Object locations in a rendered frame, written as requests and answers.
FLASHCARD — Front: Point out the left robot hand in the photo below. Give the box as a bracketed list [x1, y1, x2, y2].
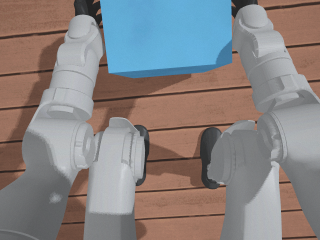
[74, 0, 102, 26]

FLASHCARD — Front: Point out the robot left shin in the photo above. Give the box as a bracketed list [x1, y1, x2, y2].
[93, 117, 140, 181]

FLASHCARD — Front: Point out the carton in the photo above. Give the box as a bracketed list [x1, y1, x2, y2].
[100, 0, 233, 78]

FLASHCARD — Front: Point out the robot right forearm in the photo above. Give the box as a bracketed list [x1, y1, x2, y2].
[232, 4, 320, 113]

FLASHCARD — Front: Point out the right robot upper arm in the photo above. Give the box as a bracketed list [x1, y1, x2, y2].
[256, 102, 320, 240]

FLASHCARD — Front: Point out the left robot upper arm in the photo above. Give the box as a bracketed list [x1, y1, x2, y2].
[0, 117, 96, 240]

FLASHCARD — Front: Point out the right robot thigh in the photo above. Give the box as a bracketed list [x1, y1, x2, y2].
[215, 129, 282, 240]

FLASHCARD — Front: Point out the robot left forearm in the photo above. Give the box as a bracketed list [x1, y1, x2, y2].
[22, 14, 106, 164]

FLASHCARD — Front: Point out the right robot hand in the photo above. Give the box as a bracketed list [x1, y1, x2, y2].
[231, 0, 258, 19]

